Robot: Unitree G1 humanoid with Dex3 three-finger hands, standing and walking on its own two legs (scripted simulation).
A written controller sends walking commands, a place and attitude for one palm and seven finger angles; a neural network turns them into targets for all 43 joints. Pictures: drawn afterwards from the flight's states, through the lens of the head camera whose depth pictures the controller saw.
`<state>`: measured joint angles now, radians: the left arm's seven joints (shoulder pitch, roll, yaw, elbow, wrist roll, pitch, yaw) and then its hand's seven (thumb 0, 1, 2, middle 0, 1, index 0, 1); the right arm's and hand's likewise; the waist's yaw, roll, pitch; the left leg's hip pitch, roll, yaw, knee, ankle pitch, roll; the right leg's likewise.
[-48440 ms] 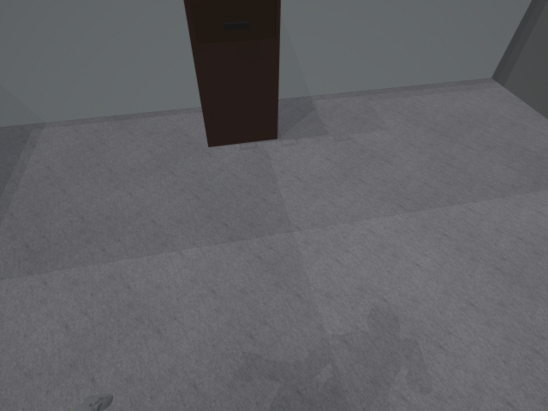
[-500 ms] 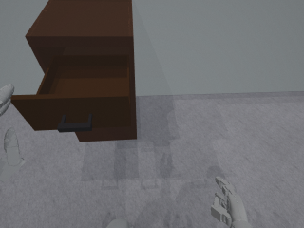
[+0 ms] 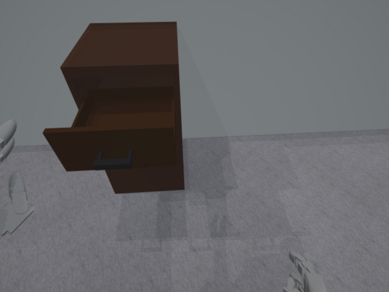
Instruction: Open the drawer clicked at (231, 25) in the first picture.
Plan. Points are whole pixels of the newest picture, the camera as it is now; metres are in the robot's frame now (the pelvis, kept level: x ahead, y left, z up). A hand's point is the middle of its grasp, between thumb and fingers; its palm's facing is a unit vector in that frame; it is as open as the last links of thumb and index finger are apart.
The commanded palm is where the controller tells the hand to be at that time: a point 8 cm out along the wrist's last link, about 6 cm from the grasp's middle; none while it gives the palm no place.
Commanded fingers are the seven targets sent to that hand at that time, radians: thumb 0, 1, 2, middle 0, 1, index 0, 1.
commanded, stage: stop stepping back and stand still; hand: left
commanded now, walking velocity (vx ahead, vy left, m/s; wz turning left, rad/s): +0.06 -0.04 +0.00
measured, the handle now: (114, 158) +0.51 +0.27 -0.08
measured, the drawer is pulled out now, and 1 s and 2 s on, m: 0.29 0.29 0.29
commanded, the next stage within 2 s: let the arm hang, fingers relaxed in 0.10 s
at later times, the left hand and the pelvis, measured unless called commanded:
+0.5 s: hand out of the picture +0.08 +0.17 -0.16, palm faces +0.05 -0.99 -0.16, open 7.1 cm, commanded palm none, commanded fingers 0.00 0.90 0.90 -0.20 -0.30 -0.20 -0.30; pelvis +0.00 +0.00 +0.00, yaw +1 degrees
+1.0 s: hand out of the picture -0.02 +0.18 -0.16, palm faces +0.03 -0.98 -0.22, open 7.3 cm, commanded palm none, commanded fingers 0.00 0.90 0.90 -0.20 -0.30 -0.20 -0.30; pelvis -0.01 +0.00 +0.01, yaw -1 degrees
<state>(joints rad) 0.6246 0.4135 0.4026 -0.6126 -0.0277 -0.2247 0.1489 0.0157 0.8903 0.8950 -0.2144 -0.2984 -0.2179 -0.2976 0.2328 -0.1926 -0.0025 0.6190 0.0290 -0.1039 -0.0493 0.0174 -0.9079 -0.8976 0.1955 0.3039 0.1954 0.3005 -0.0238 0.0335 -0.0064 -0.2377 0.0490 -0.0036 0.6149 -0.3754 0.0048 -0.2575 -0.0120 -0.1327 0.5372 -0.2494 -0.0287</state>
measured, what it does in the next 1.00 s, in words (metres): stands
